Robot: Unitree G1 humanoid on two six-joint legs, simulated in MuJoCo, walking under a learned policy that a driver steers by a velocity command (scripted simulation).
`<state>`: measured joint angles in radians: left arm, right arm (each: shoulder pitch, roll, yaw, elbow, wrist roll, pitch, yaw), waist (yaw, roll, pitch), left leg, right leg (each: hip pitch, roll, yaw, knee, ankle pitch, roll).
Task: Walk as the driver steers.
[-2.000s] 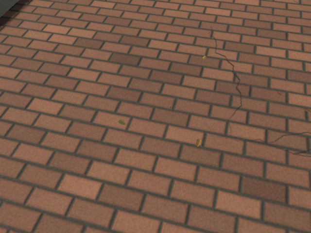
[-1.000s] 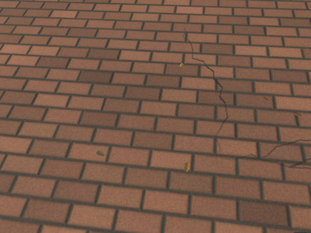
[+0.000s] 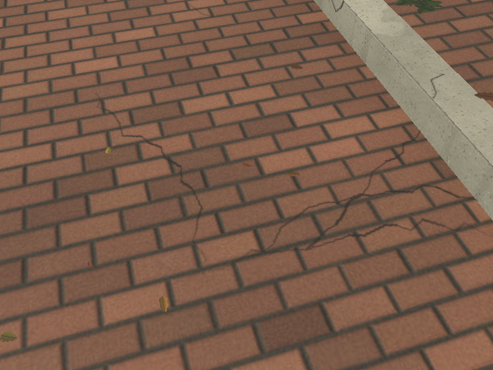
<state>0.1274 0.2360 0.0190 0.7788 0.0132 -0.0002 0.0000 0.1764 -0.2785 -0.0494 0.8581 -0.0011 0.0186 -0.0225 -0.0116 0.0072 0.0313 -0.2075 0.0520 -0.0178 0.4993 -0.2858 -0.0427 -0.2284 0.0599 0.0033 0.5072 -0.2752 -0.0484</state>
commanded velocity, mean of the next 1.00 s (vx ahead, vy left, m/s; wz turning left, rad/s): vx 0.41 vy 0.00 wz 0.38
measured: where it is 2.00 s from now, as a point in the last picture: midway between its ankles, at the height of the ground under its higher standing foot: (175, 317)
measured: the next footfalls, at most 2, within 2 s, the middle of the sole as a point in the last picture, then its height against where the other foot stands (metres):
left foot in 0.62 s outside the picture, level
right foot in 1.12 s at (213, 296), level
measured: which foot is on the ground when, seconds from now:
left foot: down 0.00-0.18, up 0.20-0.60, down 0.62-1.00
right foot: down 0.00-0.60, up 0.62-1.00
